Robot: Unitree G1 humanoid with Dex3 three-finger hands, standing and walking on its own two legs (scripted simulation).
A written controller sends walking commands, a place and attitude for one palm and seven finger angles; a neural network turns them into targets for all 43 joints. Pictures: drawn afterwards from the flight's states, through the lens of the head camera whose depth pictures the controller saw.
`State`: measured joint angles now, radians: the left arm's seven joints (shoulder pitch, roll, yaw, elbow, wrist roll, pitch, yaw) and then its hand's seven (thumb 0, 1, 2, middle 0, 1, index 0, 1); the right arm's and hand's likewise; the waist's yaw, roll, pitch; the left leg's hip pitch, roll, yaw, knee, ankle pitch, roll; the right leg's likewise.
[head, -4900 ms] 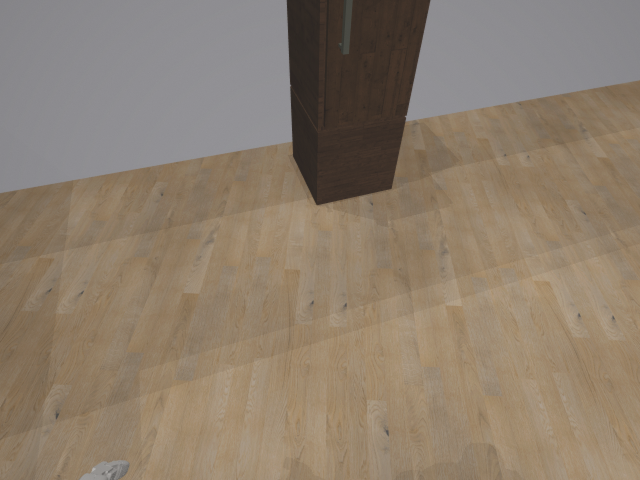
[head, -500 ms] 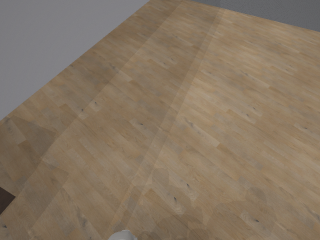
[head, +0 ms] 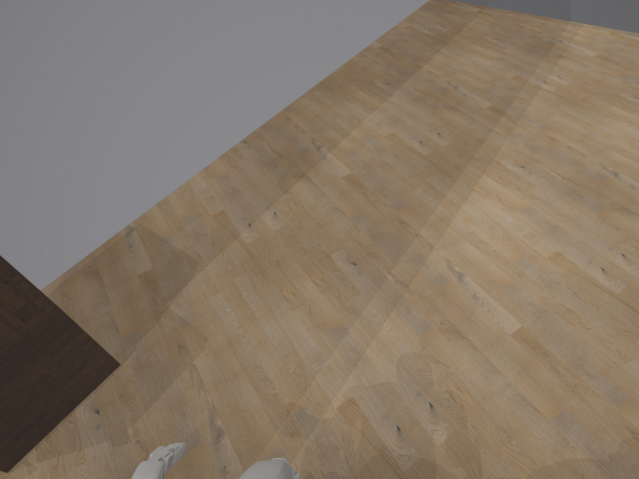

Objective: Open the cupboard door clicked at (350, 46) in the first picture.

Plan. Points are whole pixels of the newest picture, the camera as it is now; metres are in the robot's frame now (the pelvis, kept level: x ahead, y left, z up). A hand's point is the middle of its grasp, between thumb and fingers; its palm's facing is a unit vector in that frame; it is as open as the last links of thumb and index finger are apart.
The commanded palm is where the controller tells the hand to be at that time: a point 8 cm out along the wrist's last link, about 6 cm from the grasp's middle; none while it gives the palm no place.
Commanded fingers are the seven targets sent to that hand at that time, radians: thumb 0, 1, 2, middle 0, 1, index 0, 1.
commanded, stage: turn to face it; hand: left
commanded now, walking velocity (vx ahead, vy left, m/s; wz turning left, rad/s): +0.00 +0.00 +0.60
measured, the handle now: out of the picture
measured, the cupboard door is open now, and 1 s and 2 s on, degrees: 0 0 0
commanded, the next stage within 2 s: take the last steps up to it in 1.48 s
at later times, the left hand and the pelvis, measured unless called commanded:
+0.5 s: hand out of the picture -0.06 +0.26 -0.18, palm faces +0.35 -0.90 -0.27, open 7.4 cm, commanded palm none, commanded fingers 0.00 0.90 0.90 -0.20 -0.30 -0.20 -0.30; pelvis -0.01 +0.03 +0.00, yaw +18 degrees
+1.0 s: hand out of the picture -0.03 +0.20 -0.13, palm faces +0.55 -0.79 -0.28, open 7.4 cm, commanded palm none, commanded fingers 0.00 0.90 0.90 -0.20 -0.30 -0.20 -0.30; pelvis -0.01 -0.02 +0.01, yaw +37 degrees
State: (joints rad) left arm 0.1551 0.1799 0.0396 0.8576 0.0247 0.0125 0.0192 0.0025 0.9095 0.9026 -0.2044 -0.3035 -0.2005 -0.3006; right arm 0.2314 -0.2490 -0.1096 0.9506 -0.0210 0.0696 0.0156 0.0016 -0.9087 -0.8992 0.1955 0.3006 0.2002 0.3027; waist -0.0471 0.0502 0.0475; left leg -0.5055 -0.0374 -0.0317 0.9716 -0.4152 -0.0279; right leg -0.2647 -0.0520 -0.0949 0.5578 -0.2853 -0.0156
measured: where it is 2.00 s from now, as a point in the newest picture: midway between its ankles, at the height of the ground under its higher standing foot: outside the picture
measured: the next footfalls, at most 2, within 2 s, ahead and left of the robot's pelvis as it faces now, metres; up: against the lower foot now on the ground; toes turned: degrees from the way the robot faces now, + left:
left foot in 0.36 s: +0.00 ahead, +0.14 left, +0.00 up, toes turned +21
right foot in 0.80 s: +0.09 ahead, -0.08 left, +0.00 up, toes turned +27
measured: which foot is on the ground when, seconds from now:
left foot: up 0.00-0.34, down 0.36-0.80, up 0.82-1.00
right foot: down 0.00-0.36, up 0.38-0.78, down 0.80-1.00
